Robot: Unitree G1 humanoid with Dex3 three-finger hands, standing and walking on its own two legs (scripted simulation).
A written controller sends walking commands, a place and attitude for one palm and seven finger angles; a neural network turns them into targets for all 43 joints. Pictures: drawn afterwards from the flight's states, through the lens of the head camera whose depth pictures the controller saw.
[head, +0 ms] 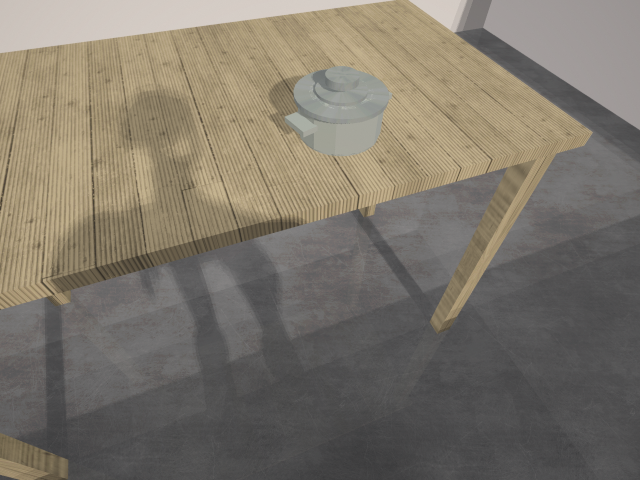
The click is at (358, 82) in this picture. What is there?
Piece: lid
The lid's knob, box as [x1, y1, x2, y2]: [325, 66, 359, 90]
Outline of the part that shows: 325,72 325,83 333,89 349,90 354,88 358,84 359,74 353,68 346,66 336,66 329,68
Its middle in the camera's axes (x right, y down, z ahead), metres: +0.03 -0.26 +0.62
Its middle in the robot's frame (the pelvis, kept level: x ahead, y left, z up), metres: +0.66 +0.01 +0.16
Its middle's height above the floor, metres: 0.93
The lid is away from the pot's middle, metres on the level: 0.00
